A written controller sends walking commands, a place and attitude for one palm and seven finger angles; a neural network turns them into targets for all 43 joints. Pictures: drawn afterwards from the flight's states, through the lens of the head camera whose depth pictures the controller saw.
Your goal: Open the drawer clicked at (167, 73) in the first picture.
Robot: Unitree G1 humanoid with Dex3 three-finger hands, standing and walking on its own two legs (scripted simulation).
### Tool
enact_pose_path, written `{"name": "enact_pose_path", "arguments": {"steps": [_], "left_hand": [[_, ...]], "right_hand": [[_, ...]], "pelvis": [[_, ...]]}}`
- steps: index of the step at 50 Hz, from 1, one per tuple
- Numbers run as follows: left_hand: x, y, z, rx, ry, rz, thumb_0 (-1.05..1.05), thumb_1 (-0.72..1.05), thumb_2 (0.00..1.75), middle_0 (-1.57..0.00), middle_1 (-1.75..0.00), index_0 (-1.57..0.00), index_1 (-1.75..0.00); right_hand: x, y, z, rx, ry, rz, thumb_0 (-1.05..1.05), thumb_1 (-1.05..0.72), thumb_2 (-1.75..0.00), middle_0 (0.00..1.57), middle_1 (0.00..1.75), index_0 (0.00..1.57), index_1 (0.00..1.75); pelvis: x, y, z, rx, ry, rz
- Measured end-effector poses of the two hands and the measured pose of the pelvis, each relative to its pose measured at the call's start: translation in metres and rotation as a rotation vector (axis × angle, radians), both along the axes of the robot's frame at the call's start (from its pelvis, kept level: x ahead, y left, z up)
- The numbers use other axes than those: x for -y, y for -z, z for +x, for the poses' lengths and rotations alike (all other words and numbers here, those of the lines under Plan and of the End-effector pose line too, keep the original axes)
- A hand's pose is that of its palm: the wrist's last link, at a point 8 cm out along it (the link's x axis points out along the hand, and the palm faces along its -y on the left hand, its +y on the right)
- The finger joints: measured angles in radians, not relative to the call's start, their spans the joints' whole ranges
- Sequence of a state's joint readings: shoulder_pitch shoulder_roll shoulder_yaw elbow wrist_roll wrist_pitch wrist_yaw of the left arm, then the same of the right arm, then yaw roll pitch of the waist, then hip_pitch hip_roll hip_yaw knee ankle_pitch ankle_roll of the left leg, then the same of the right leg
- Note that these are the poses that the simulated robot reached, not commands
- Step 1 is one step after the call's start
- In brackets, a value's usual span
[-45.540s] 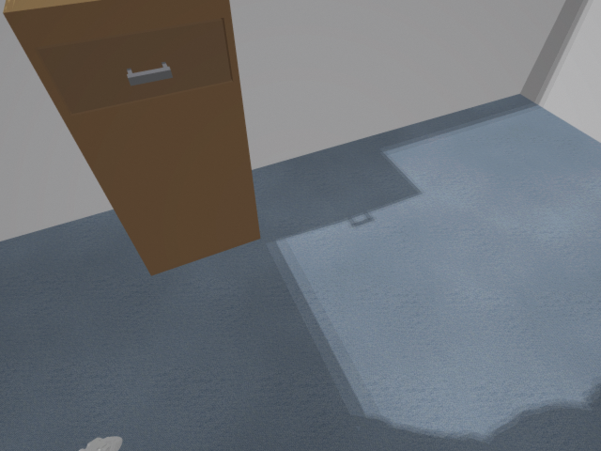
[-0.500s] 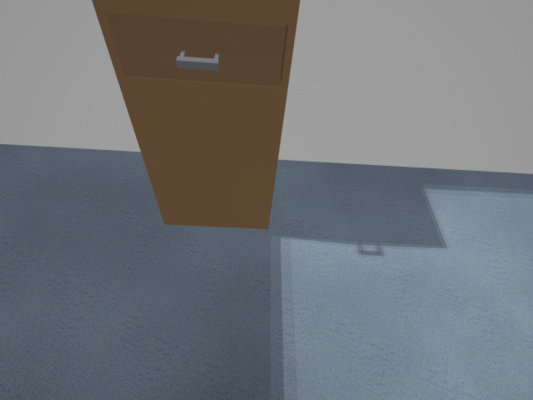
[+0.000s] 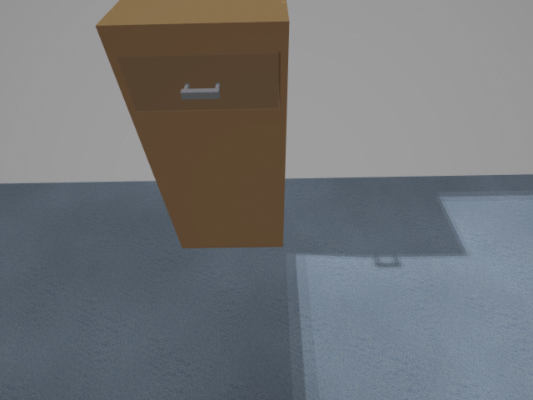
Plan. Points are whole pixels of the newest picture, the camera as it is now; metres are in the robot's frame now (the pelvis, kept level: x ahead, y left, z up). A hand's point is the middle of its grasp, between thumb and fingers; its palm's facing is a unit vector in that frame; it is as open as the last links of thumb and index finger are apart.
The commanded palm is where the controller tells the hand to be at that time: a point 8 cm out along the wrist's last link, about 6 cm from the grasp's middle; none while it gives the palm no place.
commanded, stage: let the arm hang, fingers relaxed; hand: left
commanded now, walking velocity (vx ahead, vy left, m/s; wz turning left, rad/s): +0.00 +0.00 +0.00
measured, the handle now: (201, 89) +0.85 +0.23 +0.03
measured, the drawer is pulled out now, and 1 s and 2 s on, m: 0.00 0.00 0.00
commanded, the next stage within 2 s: look to check the result in 0.22 s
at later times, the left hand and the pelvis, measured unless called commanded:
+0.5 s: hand out of the picture +0.09 +0.23 -0.15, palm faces -0.04 -0.94 -0.35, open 7.4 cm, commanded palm none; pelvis +0.02 -0.02 +0.00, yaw +0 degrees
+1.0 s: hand out of the picture +0.11 +0.22 -0.15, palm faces -0.02 -0.94 -0.34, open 7.4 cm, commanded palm none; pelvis +0.03 -0.02 +0.00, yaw +0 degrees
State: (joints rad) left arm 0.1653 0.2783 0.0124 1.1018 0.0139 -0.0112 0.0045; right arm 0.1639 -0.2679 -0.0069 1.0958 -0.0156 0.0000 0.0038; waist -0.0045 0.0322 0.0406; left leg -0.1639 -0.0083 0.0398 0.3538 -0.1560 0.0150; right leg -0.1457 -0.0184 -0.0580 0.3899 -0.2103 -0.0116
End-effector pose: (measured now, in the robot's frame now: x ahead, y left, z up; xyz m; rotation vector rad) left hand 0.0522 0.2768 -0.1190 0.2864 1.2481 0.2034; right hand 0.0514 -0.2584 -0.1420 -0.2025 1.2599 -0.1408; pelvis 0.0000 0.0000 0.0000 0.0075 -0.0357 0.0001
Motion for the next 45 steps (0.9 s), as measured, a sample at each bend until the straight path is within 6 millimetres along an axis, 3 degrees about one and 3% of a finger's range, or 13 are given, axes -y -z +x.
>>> {"name": "enact_pose_path", "arguments": {"steps": [8, 17, 29, 45], "left_hand": [[0.006, -0.004, 0.034, 0.064, 0.038, -0.005, 0.01, 0.9, 0.9, -0.21, -0.3, -0.2, -0.3], [0.004, -0.005, 0.04, 0.04, 0.048, 0.011, 0.01, 0.9, 0.9, -0.21, -0.3, -0.21, -0.3], [0.002, -0.006, 0.035, -0.003, 0.031, 0.034, 0.01, 0.9, 0.9, -0.21, -0.3, -0.21, -0.3], [0.011, -0.007, 0.047, 0.028, 0.031, 0.027, 0.01, 0.9, 0.9, -0.21, -0.3, -0.21, -0.3]], "right_hand": [[0.029, -0.012, 0.012, 0.022, 0.001, -0.061, 0.01, -0.91, -0.9, 0.2, 0.3, 0.2, 0.3], [0.051, -0.019, 0.012, -0.007, 0.003, -0.101, 0.01, -0.91, -0.9, 0.2, 0.29, 0.2, 0.3], [0.052, -0.015, 0.022, -0.025, -0.004, -0.085, 0.01, -0.9, -0.9, 0.2, 0.3, 0.2, 0.3], [0.05, -0.015, 0.04, 0.014, -0.011, -0.073, 0.01, -0.9, -0.9, 0.2, 0.3, 0.21, 0.3]], "pelvis": [[0.007, -0.002, 0.005, -0.001, 0.001, 0.0], [0.013, -0.003, 0.012, -0.005, 0.004, -0.001], [0.02, -0.003, 0.022, -0.008, 0.005, -0.001], [0.024, -0.004, 0.028, -0.003, 0.004, 0.0]]}}
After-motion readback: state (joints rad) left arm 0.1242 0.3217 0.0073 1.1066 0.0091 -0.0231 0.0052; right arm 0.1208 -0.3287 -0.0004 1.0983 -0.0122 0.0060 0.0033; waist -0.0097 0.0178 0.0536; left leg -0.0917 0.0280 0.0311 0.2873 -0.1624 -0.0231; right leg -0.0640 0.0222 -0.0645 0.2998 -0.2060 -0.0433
